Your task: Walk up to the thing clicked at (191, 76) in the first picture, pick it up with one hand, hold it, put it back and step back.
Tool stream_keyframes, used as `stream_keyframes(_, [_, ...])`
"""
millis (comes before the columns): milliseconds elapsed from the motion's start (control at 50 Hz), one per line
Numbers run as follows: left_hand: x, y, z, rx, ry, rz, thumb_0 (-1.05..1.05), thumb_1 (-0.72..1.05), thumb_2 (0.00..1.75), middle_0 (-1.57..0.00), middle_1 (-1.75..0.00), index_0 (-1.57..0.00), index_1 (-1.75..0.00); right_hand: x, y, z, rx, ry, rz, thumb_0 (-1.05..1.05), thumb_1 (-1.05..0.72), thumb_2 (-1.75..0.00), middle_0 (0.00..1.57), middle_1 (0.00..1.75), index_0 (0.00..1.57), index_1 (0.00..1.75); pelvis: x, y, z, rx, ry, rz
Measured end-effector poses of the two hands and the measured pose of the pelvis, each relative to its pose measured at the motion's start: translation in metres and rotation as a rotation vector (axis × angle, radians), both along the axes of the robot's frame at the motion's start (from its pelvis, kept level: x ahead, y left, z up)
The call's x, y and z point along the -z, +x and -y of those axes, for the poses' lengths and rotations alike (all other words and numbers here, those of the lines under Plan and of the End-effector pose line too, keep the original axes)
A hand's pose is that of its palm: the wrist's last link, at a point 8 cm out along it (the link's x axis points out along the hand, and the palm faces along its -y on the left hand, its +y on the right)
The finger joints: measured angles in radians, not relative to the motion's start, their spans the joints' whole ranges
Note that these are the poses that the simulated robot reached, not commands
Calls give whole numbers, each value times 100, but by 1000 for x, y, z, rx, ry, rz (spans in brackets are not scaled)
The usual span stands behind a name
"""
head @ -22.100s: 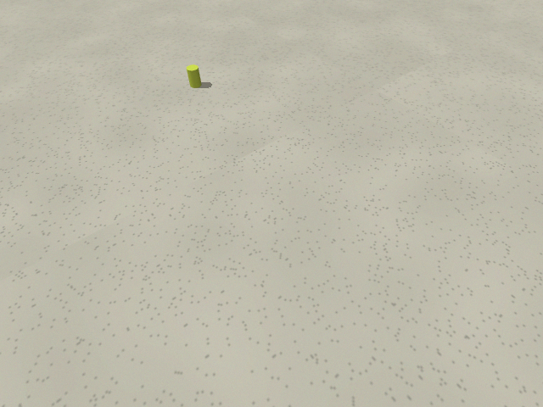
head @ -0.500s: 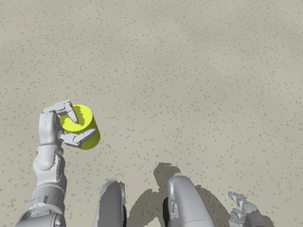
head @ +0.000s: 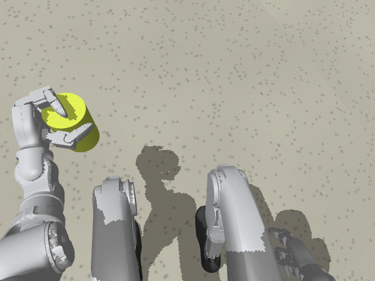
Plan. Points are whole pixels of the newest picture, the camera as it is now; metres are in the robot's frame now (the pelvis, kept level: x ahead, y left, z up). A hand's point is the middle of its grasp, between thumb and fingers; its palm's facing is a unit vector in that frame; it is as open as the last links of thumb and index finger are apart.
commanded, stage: crouch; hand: left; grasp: from the side
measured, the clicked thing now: (74, 125) +0.44 +0.21 -0.10
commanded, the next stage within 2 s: lower in 0.76 s
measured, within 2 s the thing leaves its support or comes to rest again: neither
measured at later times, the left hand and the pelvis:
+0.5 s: hand (80, 127) +0.46 +0.22 -0.16, palm faces +0.12 -0.99 -0.03, open 6.9 cm; pelvis -0.01 +0.01 -0.09, yaw -4 degrees
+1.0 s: hand (86, 132) +0.46 +0.22 -0.22, palm faces +0.11 -0.99 -0.04, open 6.7 cm; pelvis -0.02 +0.01 -0.11, yaw -7 degrees
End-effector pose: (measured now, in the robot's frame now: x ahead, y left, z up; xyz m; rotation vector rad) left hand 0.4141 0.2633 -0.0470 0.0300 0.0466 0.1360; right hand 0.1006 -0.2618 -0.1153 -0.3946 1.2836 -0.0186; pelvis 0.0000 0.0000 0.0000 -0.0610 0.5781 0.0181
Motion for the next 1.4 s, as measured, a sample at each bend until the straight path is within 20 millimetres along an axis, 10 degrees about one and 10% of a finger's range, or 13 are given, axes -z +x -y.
stream_keyframes(460, [104,16,-3,15,-2,1,0,-36,97,-67,-97,-126,-139,66,-42,8,-53,-72,-104,1,-91,-91,20,30,20,30,88,-14,-6,29,-56,100])
stream_keyframes(1400, [222,25,-4,-10,-15,-33,0,-37,98,-68,-95,-131,-142,53,-32,-3,-357,-236,-234,0,-92,-91,20,30,20,30,122,-18,-19,82,-196,255])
